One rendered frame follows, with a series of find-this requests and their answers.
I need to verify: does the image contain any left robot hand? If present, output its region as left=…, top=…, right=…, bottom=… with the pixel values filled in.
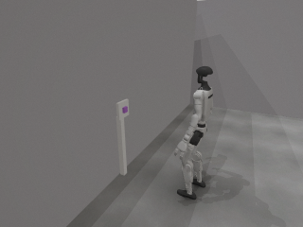
left=174, top=141, right=187, bottom=160

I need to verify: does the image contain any robot left upper arm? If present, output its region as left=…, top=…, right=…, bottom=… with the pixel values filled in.
left=193, top=91, right=205, bottom=122

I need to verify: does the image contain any panel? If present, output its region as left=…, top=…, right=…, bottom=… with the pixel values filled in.
left=116, top=98, right=130, bottom=176

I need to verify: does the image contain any button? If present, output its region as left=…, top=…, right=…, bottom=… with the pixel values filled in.
left=122, top=106, right=128, bottom=113

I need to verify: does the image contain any left robot shin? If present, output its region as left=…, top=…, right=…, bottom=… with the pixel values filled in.
left=182, top=164, right=193, bottom=195

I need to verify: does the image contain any right robot shin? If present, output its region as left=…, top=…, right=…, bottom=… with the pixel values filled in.
left=191, top=152, right=203, bottom=183

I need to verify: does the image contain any robot left forearm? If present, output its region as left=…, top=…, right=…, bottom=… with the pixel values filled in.
left=182, top=114, right=199, bottom=143

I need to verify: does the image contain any robot shin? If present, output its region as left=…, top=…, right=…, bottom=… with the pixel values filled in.
left=182, top=164, right=193, bottom=195
left=191, top=152, right=203, bottom=183

